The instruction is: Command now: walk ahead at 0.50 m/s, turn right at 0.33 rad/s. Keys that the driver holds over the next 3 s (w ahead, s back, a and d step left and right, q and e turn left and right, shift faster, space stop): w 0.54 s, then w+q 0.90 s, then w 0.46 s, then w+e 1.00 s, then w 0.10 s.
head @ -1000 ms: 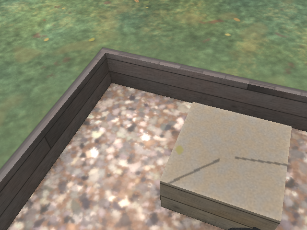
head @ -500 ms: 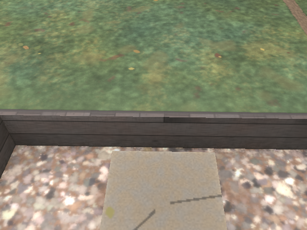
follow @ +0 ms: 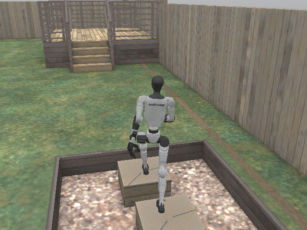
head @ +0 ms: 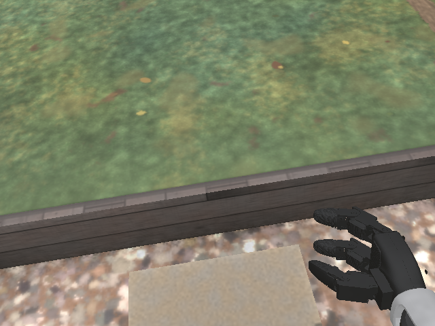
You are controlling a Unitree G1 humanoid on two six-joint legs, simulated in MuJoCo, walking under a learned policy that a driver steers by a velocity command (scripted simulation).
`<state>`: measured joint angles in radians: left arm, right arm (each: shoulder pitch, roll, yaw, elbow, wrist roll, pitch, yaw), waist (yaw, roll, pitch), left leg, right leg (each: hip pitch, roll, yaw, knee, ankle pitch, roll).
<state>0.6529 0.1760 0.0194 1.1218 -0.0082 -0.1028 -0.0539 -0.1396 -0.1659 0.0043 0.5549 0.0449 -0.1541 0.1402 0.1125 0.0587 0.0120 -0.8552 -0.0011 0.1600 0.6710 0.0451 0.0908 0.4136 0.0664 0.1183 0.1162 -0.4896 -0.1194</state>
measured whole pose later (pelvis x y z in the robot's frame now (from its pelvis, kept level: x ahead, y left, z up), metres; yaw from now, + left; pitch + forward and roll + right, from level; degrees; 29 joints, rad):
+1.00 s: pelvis +0.57 +0.08 +0.02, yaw +9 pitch +2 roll -1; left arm 0.33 0.26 -0.01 0.77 -0.05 -0.02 0.00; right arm 0.31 -0.23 -0.06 0.86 0.05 -0.05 0.13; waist -0.01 0.01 -0.12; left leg -0.27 -0.05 0.22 0.72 -0.54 0.14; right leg -0.31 -0.09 -0.21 1.13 -0.61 -0.08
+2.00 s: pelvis +1.11 +0.34 +0.05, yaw +32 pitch +3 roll -2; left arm 0.25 0.29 0.03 0.92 -0.02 -0.08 -0.04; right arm 0.16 -0.26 -0.01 0.86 -0.01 -0.09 0.02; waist -0.01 -0.02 -0.04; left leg -0.39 0.04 0.06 0.52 -0.17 0.05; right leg -0.33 -0.02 -0.03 0.95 -0.41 -0.05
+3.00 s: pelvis +1.63 +0.54 +0.04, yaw -2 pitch +2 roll +1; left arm 0.33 0.29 0.07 0.76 -0.02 -0.04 0.01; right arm 0.11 -0.26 -0.05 0.73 -0.01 -0.12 0.01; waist 0.03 -0.03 -0.01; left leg -0.42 -0.03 -0.02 0.55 -0.16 0.01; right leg -0.35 0.08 0.14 1.10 -0.47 -0.05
